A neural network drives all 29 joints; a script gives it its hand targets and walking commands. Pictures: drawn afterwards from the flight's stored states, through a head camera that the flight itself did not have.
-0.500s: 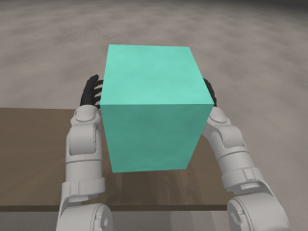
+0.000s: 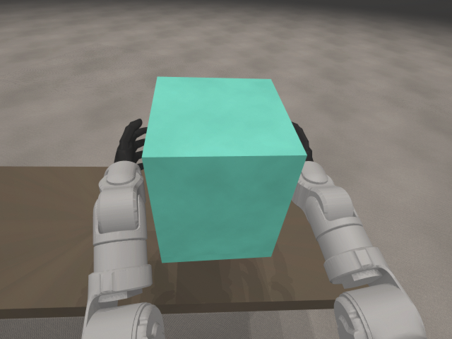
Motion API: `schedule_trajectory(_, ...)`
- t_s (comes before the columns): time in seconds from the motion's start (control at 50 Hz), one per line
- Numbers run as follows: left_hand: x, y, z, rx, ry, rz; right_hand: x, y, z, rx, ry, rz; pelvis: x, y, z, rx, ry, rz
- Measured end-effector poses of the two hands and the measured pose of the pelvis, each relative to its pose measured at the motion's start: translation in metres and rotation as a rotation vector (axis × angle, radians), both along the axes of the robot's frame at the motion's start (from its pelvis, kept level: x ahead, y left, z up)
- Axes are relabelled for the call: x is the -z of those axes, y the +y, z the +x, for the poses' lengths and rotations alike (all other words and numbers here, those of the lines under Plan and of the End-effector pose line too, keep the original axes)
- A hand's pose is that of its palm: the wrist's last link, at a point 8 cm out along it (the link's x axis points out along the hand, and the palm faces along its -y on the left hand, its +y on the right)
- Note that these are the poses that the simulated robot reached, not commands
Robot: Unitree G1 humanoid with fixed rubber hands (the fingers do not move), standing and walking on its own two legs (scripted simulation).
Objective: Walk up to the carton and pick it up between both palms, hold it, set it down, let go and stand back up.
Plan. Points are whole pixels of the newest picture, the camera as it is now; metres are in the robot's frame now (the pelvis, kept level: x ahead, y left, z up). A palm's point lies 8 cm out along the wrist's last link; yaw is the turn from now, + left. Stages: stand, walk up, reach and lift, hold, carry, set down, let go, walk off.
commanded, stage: hold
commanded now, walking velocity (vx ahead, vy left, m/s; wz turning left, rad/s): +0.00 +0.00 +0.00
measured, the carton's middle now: (216, 170) +0.37 +0.01 +0.17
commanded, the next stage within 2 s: none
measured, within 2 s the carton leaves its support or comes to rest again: neither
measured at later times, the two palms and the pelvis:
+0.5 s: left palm (136, 161) +0.36 +0.15 +0.20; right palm (305, 160) +0.36 -0.15 +0.19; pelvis +0.01 -0.01 +0.00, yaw +0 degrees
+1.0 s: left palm (132, 160) +0.36 +0.15 +0.20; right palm (302, 166) +0.36 -0.14 +0.18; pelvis -0.01 +0.00 +0.00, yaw +0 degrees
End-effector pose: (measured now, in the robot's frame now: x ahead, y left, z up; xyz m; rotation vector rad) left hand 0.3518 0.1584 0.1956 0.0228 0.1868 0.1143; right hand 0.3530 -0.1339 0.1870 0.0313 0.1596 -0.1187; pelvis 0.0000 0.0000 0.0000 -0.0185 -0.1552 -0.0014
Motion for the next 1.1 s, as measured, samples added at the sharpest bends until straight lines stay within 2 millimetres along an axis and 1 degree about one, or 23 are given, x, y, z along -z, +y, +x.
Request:
schedule_trajectory(0.1,-0.001,0.002,0.0,-0.013,-0.008,0.003,0.002,0.002,0.002,-0.003,-0.011,0.017,0.0,0.001,-0.004,-0.004,0.016,-0.001)
schedule_trajectory(0.2,-0.001,-0.001,0.005,-0.017,0.008,0.022,0.005,0.0,0.007,-0.008,0.001,0.02,0.0,0.0,-0.006,-0.009,0.024,0.002)
schedule_trajectory(0.26,-0.002,-0.004,0.007,-0.017,0.0,0.027,0.006,-0.003,0.009,-0.008,-0.007,0.015,0.0,-0.001,-0.004,-0.01,0.03,0.001)
schedule_trajectory(0.38,-0.006,-0.012,0.008,-0.004,-0.036,0.007,-0.002,-0.011,0.007,0.007,-0.045,0.018,-0.001,-0.004,0.004,-0.008,0.023,-0.003)
schedule_trajectory(0.46,-0.006,-0.013,0.007,0.0,-0.033,0.001,-0.005,-0.013,0.006,0.009,-0.04,0.001,0.0,-0.005,0.007,-0.005,0.005,-0.002)
schedule_trajectory(0.6,0.003,-0.005,0.003,-0.003,-0.008,-0.008,0.0,-0.006,0.003,0.005,-0.011,-0.017,0.0,-0.005,0.007,-0.002,-0.004,-0.001)
schedule_trajectory(0.78,-0.001,0.001,-0.004,-0.011,-0.023,0.006,0.0,0.001,-0.003,0.0,-0.027,0.017,0.0,0.0,0.001,-0.01,-0.007,-0.004)
schedule_trajectory(0.98,-0.007,-0.006,0.004,-0.004,-0.013,0.025,0.005,-0.005,0.001,0.011,-0.02,0.023,0.0,0.001,-0.006,-0.006,0.012,0.002)
schedule_trajectory(1.1,-0.003,-0.009,0.009,-0.009,0.0,0.023,0.007,-0.008,0.007,0.004,-0.008,0.008,-0.001,-0.002,-0.003,-0.001,0.018,0.003)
